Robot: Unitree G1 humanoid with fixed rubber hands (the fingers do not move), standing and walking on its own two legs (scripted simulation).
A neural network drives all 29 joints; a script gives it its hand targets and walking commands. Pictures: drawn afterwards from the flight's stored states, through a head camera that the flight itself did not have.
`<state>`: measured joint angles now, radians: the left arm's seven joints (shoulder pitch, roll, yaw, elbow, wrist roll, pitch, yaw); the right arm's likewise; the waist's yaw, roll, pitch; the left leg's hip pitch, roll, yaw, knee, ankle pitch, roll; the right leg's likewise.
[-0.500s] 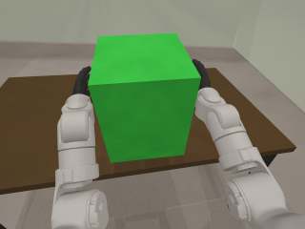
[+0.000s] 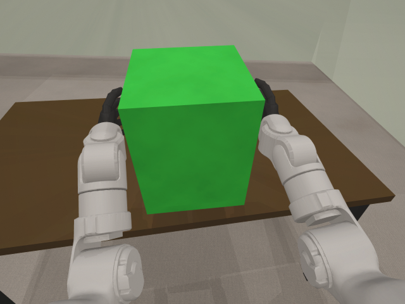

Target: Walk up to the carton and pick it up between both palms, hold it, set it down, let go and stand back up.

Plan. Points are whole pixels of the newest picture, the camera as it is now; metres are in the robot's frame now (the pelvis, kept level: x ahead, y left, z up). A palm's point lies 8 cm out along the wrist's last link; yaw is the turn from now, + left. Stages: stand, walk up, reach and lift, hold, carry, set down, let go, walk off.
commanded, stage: hold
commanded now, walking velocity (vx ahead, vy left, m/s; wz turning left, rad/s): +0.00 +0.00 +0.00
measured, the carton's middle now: (190, 129) +0.39 +0.01 +0.20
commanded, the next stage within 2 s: none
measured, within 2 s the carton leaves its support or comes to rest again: neither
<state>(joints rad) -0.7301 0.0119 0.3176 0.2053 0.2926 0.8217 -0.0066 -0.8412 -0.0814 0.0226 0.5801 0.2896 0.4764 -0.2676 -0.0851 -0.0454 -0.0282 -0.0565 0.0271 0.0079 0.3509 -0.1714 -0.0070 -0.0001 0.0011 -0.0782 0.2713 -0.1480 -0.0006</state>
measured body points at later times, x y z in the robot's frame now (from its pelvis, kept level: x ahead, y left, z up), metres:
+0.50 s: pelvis +0.00 +0.00 +0.00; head -0.06 +0.03 +0.44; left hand +0.38 +0.16 +0.22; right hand +0.38 -0.13 +0.23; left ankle +0.02 +0.12 -0.75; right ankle +0.01 -0.11 -0.75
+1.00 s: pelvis +0.00 +0.00 +0.00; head -0.06 +0.03 +0.44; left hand +0.38 +0.16 +0.23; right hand +0.38 -0.13 +0.24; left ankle +0.02 +0.12 -0.75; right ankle +0.01 -0.11 -0.75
